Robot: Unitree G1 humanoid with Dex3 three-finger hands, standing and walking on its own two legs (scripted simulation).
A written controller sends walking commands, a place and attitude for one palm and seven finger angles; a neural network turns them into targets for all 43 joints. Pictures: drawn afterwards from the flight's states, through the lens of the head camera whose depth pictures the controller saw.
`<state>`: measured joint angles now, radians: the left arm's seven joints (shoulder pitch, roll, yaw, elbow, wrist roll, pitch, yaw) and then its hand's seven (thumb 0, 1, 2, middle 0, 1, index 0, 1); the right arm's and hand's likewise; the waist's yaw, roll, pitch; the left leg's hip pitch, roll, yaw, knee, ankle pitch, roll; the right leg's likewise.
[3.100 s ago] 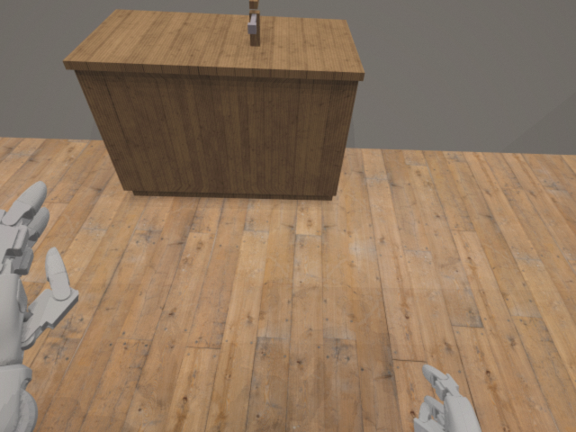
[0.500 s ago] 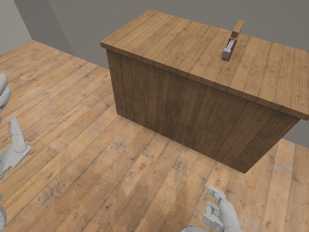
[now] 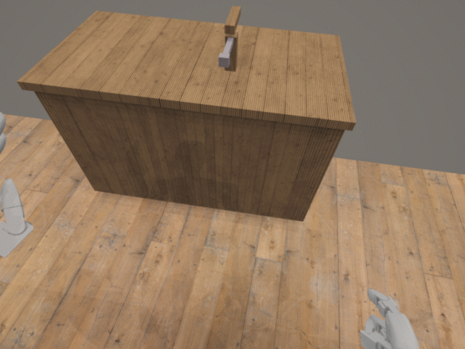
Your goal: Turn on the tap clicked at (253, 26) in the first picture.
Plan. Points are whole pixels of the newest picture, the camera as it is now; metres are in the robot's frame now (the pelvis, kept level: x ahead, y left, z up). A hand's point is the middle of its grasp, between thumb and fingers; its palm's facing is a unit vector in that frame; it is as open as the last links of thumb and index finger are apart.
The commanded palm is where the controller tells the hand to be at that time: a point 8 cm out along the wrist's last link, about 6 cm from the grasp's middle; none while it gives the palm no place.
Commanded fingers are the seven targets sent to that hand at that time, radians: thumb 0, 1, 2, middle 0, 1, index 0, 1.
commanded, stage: turn to face it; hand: left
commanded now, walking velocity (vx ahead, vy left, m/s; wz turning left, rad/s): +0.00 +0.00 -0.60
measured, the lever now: (224, 60) +0.82 +0.06 +0.06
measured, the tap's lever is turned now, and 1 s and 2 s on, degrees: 0 0 0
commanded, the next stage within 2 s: take the last steps up to it in 0.82 s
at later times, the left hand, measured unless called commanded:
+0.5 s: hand (149, 237) +0.22 +0.11 +0.17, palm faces +0.09 -0.86 -0.51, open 7.4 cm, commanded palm +0.17 +0.18 +0.18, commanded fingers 0.00 0.90 0.90 -0.20 -0.30 -0.20 -0.30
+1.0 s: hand (149, 295) +0.16 +0.10 +0.17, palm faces +0.07 -0.93 -0.37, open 7.5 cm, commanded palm +0.13 +0.15 +0.18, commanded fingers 0.00 0.90 0.90 -0.20 -0.30 -0.20 -0.30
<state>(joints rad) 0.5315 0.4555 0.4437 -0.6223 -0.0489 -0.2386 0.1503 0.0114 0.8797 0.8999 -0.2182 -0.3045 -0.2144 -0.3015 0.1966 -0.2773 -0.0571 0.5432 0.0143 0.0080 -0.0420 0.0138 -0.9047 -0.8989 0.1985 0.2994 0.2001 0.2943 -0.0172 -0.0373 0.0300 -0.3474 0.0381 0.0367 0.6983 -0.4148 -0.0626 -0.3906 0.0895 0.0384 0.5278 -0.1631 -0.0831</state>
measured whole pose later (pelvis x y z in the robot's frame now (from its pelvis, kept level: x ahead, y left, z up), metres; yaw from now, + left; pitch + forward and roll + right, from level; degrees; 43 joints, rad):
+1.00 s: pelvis -0.14 -0.03 +0.00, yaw -25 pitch -2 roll -1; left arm 0.41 0.33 0.33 -0.46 0.00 -0.18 0.15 0.01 0.89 0.90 -0.21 -0.30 -0.20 -0.30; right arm 0.22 -0.14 0.03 0.57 0.01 -0.09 -0.03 0.01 -0.90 -0.90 0.20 0.30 0.21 0.30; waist 0.04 0.03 0.02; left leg -0.30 0.13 0.10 0.61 -0.26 -0.04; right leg -0.28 -0.02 -0.07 0.66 -0.39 0.04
